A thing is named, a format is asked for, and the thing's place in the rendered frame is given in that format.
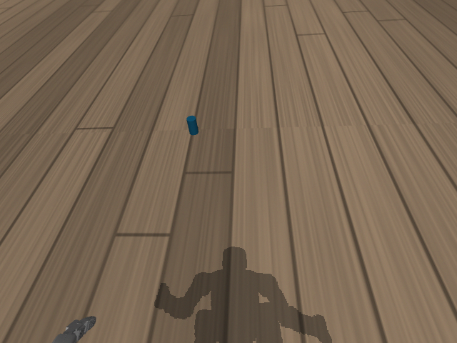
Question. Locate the can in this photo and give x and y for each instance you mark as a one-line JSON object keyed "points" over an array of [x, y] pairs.
{"points": [[192, 124]]}

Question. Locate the left robot hand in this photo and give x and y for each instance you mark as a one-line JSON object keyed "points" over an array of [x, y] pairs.
{"points": [[75, 330]]}

